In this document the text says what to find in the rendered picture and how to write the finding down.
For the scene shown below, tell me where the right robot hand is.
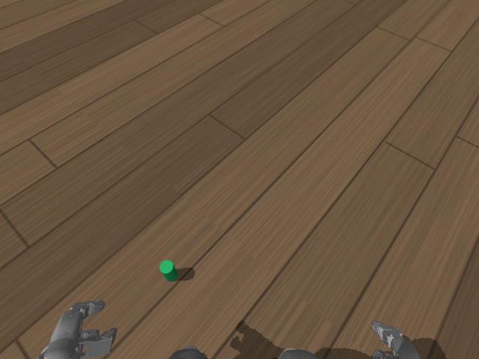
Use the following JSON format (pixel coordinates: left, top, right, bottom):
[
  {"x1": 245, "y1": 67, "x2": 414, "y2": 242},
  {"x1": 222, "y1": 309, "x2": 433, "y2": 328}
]
[{"x1": 370, "y1": 321, "x2": 421, "y2": 359}]

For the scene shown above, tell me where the can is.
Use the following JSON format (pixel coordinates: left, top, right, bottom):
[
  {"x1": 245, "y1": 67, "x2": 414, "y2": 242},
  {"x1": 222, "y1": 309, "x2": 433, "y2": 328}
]
[{"x1": 159, "y1": 260, "x2": 178, "y2": 282}]

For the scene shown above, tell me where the left robot hand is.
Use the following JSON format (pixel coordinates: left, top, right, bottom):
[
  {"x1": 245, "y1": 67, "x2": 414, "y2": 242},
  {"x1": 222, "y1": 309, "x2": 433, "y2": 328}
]
[{"x1": 50, "y1": 301, "x2": 117, "y2": 359}]

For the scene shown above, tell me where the left robot arm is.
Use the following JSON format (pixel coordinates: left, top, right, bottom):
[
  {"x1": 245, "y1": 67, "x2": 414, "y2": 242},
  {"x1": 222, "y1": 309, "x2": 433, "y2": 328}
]
[{"x1": 36, "y1": 338, "x2": 80, "y2": 359}]

